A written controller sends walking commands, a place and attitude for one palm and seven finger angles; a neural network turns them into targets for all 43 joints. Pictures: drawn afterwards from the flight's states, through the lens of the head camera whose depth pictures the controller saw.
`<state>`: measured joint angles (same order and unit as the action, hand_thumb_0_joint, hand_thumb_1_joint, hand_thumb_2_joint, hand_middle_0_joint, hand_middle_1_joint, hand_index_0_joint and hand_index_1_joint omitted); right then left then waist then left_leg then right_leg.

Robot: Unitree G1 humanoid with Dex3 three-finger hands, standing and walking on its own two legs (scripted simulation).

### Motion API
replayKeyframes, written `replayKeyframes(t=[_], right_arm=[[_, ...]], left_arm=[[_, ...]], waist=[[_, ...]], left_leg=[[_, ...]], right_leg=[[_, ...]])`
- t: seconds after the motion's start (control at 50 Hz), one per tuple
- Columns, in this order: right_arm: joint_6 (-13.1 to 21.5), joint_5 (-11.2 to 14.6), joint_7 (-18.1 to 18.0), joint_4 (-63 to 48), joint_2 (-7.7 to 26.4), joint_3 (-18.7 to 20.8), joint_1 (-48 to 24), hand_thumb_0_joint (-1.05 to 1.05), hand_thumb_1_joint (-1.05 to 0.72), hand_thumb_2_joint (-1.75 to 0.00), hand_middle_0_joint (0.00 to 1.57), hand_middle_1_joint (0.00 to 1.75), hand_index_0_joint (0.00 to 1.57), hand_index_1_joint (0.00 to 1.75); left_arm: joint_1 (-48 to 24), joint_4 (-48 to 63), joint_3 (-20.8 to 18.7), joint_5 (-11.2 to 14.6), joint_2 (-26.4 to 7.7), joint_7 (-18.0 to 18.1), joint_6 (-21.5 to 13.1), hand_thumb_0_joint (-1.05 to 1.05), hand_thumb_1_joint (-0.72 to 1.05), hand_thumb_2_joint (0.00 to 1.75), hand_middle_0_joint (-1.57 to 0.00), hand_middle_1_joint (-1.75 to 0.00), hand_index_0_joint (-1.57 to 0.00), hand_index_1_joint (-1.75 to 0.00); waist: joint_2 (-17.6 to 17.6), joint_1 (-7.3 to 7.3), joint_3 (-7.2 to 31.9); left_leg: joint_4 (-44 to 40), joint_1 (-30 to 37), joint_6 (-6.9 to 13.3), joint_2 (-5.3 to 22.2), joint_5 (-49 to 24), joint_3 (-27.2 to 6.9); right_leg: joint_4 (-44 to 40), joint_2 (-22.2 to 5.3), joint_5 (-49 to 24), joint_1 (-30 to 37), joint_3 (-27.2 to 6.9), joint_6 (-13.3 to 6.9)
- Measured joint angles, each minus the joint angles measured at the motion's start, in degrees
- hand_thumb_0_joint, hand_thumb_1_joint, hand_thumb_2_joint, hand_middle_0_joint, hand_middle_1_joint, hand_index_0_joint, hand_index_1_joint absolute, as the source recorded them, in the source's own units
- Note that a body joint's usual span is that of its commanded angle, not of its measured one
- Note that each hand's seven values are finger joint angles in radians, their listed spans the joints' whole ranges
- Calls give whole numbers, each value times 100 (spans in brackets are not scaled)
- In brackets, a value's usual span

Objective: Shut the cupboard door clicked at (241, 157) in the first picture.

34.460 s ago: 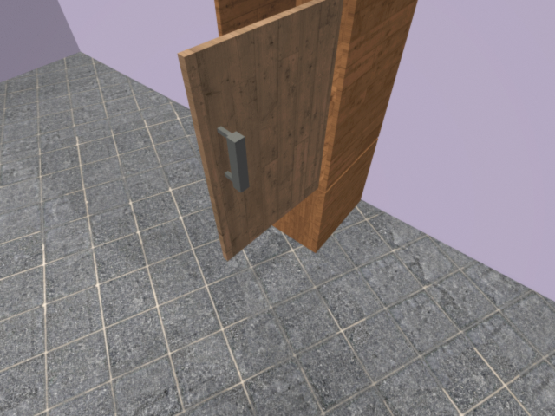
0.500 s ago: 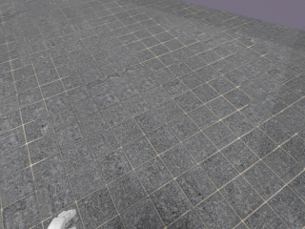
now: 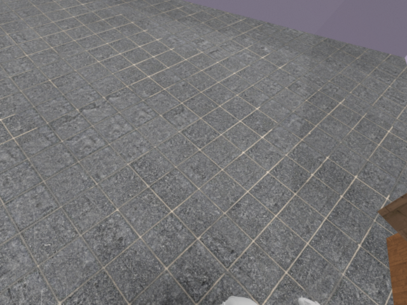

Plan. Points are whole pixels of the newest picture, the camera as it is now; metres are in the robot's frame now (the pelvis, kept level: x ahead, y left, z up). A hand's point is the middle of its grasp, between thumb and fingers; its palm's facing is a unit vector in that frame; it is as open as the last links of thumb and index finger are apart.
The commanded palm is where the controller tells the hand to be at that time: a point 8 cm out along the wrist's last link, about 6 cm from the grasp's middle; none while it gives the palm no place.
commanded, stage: turn to face it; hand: left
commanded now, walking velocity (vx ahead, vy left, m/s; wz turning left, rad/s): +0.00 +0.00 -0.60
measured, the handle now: out of the picture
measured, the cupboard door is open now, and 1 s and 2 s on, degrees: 49 49 49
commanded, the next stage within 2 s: take the last steps up to it in 1.58 s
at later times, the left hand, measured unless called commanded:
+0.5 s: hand (141, 298) +0.15 +0.14 -0.15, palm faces -0.26 -0.93 -0.26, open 7.4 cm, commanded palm none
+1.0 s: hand (181, 253) +0.25 +0.06 -0.16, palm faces -0.55 -0.79 -0.29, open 7.4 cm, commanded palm none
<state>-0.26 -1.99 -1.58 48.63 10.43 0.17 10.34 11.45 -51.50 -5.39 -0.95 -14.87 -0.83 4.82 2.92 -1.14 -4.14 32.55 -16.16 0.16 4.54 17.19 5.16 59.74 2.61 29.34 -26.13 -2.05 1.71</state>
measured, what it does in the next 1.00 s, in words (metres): steps on the spot, turning right: right foot, then left foot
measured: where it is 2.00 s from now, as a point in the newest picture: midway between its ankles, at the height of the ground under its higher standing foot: outside the picture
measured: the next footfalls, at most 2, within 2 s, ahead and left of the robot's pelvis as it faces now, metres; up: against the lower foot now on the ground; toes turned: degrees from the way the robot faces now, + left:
right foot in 0.28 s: +0.02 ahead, -0.16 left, +0.00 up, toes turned -14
left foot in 0.64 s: +0.11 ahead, +0.08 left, +0.00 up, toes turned -19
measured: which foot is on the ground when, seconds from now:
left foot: down 0.00-0.28, up 0.30-0.62, down 0.64-0.98, up 1.00-1.00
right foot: up 0.00-0.26, down 0.28-0.64, up 0.66-0.96, down 0.98-1.00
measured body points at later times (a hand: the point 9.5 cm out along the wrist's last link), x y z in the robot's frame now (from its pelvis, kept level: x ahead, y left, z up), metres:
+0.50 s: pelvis +0.01 -0.04 +0.00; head +0.06 -0.06 +0.45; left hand +0.16 +0.19 -0.13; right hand +0.01 -0.32 -0.14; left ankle +0.04 +0.11 -0.68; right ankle -0.02 -0.14 -0.73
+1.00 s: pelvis +0.03 -0.05 -0.01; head +0.06 -0.10 +0.43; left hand +0.28 +0.10 -0.14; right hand -0.08 -0.30 -0.17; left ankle +0.07 +0.09 -0.73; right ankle -0.03 -0.14 -0.74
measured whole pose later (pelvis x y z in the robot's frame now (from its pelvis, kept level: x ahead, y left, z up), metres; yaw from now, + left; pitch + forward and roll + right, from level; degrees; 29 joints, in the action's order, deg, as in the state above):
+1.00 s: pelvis +0.03 -0.05 -0.01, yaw -36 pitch +1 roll +0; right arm -1.9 -1.4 -0.6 51.1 14.1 2.3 13.7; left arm 8.1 -49.6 -4.4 -1.1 -14.5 -1.9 2.8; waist -2.9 0.3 -5.4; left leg 41.9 -15.1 -4.2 11.0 26.1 11.4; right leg 35.9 -0.1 17.8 -17.6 3.9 -1.4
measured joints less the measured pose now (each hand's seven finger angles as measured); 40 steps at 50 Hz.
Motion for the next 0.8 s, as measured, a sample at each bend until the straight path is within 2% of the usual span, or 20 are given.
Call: replayKeyframes(t=[0.04,0.1,0.2,0.24,0.26,0.28,0.3,0.34,0.4,0.44,0.52,0.58,0.62,0.64,0.66,0.7,0.74,0.8], right_arm=[[-13,-12,-17,-8,-4,-15,62,1,-91,-90,20,30,20,30],[-40,-11,-18,26,33,9,120,1,-90,-90,21,30,20,30],[-78,-11,34,134,175,117,206,1,-90,-90,21,30,20,30],[-103,5,58,182,263,169,258,1,-90,-90,21,30,20,30],[-119,23,73,197,307,197,309,1,-90,-90,21,30,20,30],[-146,49,86,215,350,227,354,1,-90,-90,21,30,20,30],[-210,66,81,267,433,264,322,1,-90,-90,21,30,20,30],[-351,86,47,342,563,315,246,1,-91,-90,20,30,20,30],[-386,78,55,375,598,337,140,1,-91,-90,20,30,20,30],[-344,76,81,316,554,317,86,1,-91,-90,20,30,20,30],[-268,93,97,202,444,277,5,1,-91,-90,20,30,20,30],[-215,120,79,149,366,240,-51,1,-91,-90,20,30,20,30],[-129,132,61,98,337,197,-37,1,-91,-90,20,30,20,30],[-69,113,50,83,320,175,-17,1,-91,-90,20,30,20,30],[-42,91,40,82,263,149,-15,1,-91,-90,20,30,20,30],[-35,34,34,55,169,66,34,1,-91,-90,20,30,20,30],[-30,-1,13,45,100,18,118,1,-91,-90,20,30,20,30],[-38,-19,-12,54,71,3,191,1,-91,-90,20,30,20,30]], left_arm=[[-24,20,-35,1,-44,-45,25,1,91,90,-20,-30,-20,-30],[-57,74,-56,7,-68,-92,51,1,91,90,-20,-30,-19,-30],[-146,119,-21,0,-24,-128,38,1,91,90,-20,-30,-19,-30],[-170,145,13,-1,5,-139,-10,1,91,90,-20,-30,-19,-30],[-159,177,37,-6,-1,-145,-55,1,91,90,-20,-30,-19,-30],[-147,199,55,-22,-12,-134,-127,1,91,90,-20,-30,-19,-30],[-184,171,76,-22,49,-96,-186,1,91,90,-20,-30,-19,-30],[-195,160,151,-6,172,-34,-235,0,91,90,-20,-30,-19,-30],[-133,153,186,-4,266,48,-217,0,91,90,-20,-30,-20,-30],[-101,134,199,-9,264,67,-213,0,90,90,-20,-30,-20,-30],[-74,108,214,-29,231,58,-207,0,90,90,-20,-30,-20,-30],[-61,86,192,-37,196,51,-188,0,90,90,-20,-30,-20,-30],[-33,67,169,-7,168,55,-145,0,90,90,-20,-30,-20,-30],[-23,66,153,25,141,51,-113,0,90,90,-20,-30,-20,-30],[-50,41,131,41,87,49,-79,0,90,90,-20,-30,-20,-30],[-76,19,79,21,0,26,-22,1,90,90,-20,-30,-20,-30],[-111,5,27,-3,-53,-24,6,1,91,90,-20,-30,-20,-30],[-184,50,0,6,-72,-81,23,1,91,90,-20,-30,-20,-30]], waist=[[-59,-4,-28],[-163,-8,-70],[-362,75,-121],[-451,112,-118],[-464,124,-86],[-453,121,-40],[-555,120,-62],[-684,154,-90],[-628,145,-70],[-505,154,-62],[-297,127,-46],[-174,68,-21],[-139,61,29],[-123,72,67],[-33,69,52],[50,54,26],[40,54,17],[-80,48,-52]], left_leg=[[-192,140,-18,104,-84,96],[-343,279,-58,249,-132,284],[-169,340,-179,485,19,616],[89,298,-265,597,177,735],[301,236,-320,641,299,786],[616,107,-344,659,452,784],[1107,-89,-368,650,864,549],[2221,-553,-377,416,1273,18],[3053,-1029,-427,175,947,-218],[2962,-1147,-478,95,742,-255],[2097,-1020,-527,-27,636,-319],[1183,-694,-502,-151,581,-347],[239,-301,-469,-196,112,-333],[-10,-208,-333,-179,-71,-311],[70,-212,-203,-190,-47,-227],[128,-122,-70,-117,86,-66],[-30,34,-62,-16,87,45],[-264,233,-105,146,7,206]], right_leg=[[362,-106,-110,-106,167,70],[192,-277,-248,-76,320,128],[-1097,-417,-381,362,516,81],[-1825,-392,-738,670,607,13],[-2296,-387,-1098,875,630,-47],[-2564,-385,-1264,978,583,-238],[-2420,-318,-1170,902,559,-324],[-2320,-257,-1034,859,504,-331],[-2679,-221,-1230,942,306,-274],[-2908,-209,-1380,984,167,-290],[-3101,-153,-1503,990,-81,-282],[-3005,-83,-1463,903,-288,-226],[-2790,1,-1353,789,-412,-154],[-2574,44,-1235,677,-449,-150],[-2150,30,-788,533,-437,-134],[-1029,31,-178,208,-254,-82],[-143,-16,-101,-29,-27,-2],[263,-164,-173,-131,239,88]])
